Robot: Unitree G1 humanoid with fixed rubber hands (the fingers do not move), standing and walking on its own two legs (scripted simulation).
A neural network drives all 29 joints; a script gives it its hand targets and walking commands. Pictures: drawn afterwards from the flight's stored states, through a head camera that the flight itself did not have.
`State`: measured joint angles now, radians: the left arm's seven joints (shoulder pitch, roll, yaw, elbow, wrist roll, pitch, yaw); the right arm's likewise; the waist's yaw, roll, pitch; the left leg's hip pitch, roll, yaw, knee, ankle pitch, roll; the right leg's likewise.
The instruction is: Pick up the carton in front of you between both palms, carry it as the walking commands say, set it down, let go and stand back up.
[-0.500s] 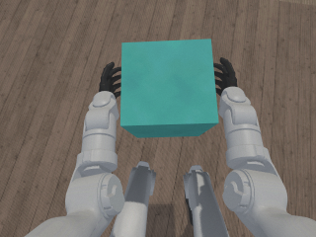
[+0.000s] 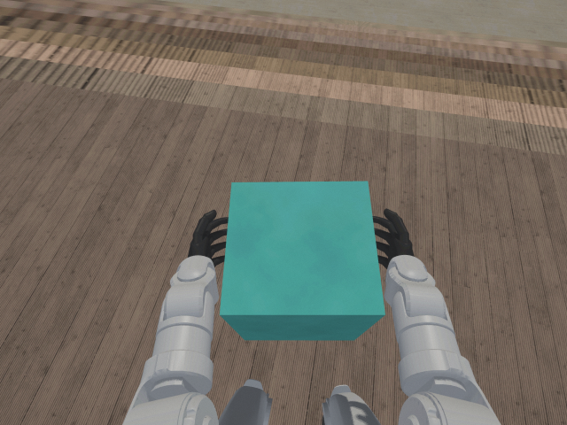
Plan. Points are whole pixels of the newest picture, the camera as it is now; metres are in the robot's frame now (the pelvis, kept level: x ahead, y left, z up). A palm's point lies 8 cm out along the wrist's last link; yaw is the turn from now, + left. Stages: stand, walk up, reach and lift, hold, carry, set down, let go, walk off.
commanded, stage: reach and lift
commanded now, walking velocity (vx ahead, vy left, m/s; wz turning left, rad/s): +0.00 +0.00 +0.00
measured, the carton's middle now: (299, 269) +0.36 +0.01 -0.10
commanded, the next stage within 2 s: hold in 1.42 s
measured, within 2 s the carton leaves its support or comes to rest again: neither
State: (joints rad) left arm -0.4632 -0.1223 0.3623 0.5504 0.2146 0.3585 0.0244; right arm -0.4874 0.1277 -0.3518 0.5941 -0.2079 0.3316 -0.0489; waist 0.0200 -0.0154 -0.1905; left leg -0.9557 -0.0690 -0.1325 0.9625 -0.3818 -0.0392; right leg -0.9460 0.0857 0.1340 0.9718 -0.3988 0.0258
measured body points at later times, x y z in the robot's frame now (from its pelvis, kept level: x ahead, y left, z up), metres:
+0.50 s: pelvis +0.02 +0.00 +0.07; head -0.01 +0.00 +0.52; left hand +0.32 +0.15 +0.08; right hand +0.32 -0.15 +0.08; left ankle +0.04 +0.14 -0.67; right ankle +0.03 -0.13 -0.67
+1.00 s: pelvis +0.02 +0.00 +0.07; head -0.01 +0.01 +0.52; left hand +0.33 +0.16 +0.09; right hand +0.33 -0.15 +0.09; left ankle +0.04 +0.14 -0.67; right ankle +0.03 -0.13 -0.67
